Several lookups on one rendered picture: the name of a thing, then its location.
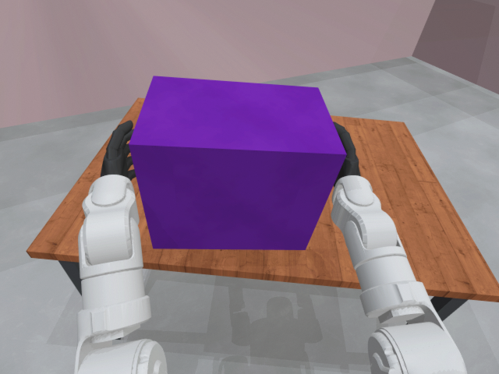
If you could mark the carton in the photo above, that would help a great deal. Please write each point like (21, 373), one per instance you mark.
(233, 165)

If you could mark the right robot forearm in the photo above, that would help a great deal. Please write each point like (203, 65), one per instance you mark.
(390, 291)

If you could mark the robot left upper arm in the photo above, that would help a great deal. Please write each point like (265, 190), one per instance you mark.
(135, 357)

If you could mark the table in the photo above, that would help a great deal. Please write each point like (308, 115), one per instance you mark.
(440, 250)

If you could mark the left robot hand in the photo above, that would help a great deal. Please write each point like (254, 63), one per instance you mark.
(115, 160)

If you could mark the robot right upper arm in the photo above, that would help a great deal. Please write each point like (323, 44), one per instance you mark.
(419, 348)

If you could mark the left robot forearm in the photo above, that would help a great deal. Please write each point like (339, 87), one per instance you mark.
(110, 256)

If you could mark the right robot hand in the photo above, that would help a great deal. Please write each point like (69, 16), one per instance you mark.
(351, 162)

